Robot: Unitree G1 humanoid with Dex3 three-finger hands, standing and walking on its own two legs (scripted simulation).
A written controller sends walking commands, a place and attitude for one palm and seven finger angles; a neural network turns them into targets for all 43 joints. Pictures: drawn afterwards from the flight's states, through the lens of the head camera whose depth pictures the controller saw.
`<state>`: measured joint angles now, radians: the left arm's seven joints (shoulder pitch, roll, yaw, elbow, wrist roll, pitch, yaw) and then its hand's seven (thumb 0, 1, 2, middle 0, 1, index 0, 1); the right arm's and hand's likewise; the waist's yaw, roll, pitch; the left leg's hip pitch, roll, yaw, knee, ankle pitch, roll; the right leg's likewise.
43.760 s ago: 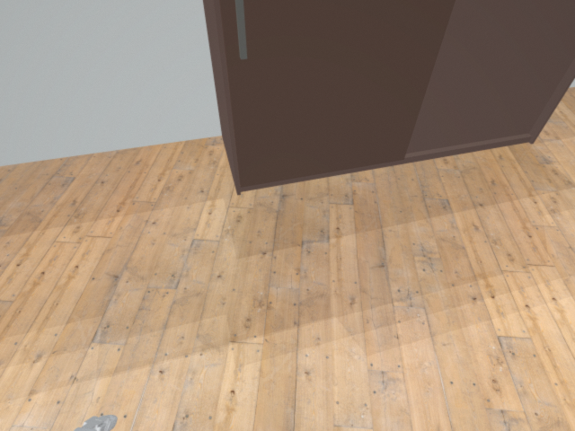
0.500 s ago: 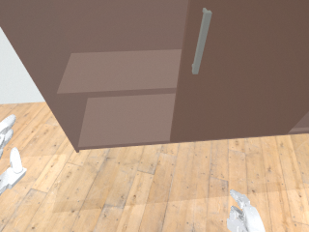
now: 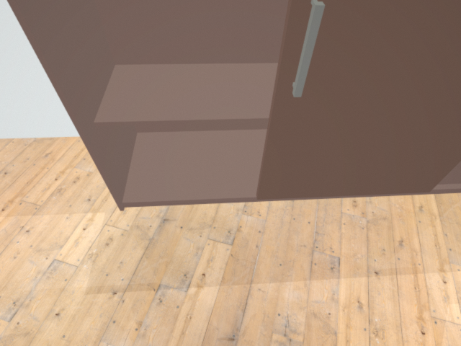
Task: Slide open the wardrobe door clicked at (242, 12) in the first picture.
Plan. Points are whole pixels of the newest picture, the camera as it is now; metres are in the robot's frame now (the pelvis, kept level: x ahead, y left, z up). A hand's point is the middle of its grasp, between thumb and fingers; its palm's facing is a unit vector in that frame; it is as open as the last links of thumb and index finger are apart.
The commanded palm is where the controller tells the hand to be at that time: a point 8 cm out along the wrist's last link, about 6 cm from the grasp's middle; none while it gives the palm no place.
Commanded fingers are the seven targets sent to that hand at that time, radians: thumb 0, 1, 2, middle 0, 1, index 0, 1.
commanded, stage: let the arm hang, fingers relaxed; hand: left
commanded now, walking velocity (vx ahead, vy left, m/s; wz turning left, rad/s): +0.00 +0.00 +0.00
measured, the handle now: (304, 51) +0.86 -0.16 +0.08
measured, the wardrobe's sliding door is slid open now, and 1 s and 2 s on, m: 0.68 0.68 0.68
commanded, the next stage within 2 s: look to check the result in 0.56 s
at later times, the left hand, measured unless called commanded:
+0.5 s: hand out of the picture +0.06 +0.19 -0.17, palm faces -0.02 -0.98 -0.22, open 7.4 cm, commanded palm none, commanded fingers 0.00 0.90 0.90 -0.20 -0.30 -0.20 -0.30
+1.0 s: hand out of the picture +0.08 +0.21 -0.16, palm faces -0.02 -0.96 -0.27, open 7.4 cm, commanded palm none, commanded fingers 0.00 0.90 0.90 -0.20 -0.30 -0.20 -0.30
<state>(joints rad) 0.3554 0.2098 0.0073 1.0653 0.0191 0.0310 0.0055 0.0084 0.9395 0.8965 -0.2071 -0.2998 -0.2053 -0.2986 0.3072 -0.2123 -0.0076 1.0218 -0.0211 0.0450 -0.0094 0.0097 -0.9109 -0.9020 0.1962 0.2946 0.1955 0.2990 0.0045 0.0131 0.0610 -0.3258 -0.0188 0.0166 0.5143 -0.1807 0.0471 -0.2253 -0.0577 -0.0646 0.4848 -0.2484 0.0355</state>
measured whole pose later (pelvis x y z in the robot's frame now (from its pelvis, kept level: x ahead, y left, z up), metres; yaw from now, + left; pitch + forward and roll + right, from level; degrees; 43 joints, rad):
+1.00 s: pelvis +0.03 -0.01 +0.01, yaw -1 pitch -2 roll +0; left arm 0.17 0.26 0.01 1.14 0.01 -0.01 0.01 0.01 0.91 0.90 -0.20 -0.30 -0.20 -0.30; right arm 0.14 -0.26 0.00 1.12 -0.01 0.00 -0.01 0.01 -0.91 -0.90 0.20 0.29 0.20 0.30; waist 0.00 0.00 0.06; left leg -0.18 -0.02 0.03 0.38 -0.17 0.03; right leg -0.10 -0.06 -0.05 0.36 -0.23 0.04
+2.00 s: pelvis +0.04 -0.01 +0.01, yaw -1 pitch -2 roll +0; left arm 0.12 0.32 0.01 1.13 0.01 -0.01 0.00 0.01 0.91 0.90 -0.21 -0.30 -0.20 -0.30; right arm 0.10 -0.32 0.00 1.12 -0.01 -0.01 0.00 0.01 -0.91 -0.90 0.20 0.30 0.20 0.30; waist 0.00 -0.01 0.06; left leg -0.14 -0.02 0.03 0.32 -0.15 0.03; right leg -0.05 -0.05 -0.05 0.30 -0.22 0.03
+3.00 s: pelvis +0.05 -0.02 +0.01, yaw -1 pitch -2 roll +0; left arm 0.11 0.32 0.01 1.13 0.01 -0.01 0.00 0.01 0.91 0.90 -0.21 -0.30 -0.20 -0.30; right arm 0.10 -0.32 0.00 1.12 -0.01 -0.01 -0.01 0.01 -0.91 -0.90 0.20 0.30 0.20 0.30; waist 0.00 -0.01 0.06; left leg -0.12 -0.01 0.02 0.31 -0.16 0.01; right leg -0.03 -0.04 -0.06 0.28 -0.22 0.02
